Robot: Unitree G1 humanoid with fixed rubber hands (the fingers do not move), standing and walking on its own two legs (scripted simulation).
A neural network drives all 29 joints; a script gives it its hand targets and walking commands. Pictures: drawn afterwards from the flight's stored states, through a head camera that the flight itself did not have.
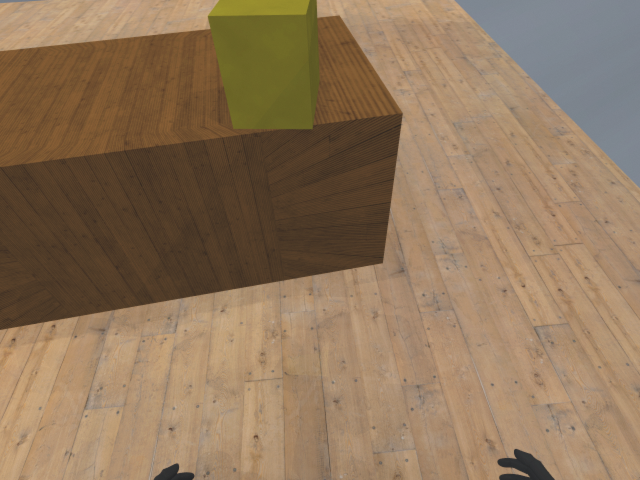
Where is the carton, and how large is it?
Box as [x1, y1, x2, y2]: [208, 0, 319, 128]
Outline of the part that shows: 219,0 209,13 208,19 233,128 312,128 319,80 316,0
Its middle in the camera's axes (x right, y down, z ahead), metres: -0.13 -0.48 +1.03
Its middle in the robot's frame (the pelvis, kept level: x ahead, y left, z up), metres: +1.11 +0.13 +0.04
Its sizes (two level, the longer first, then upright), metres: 0.282 0.215 0.279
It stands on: a pedestal, 0.67 m high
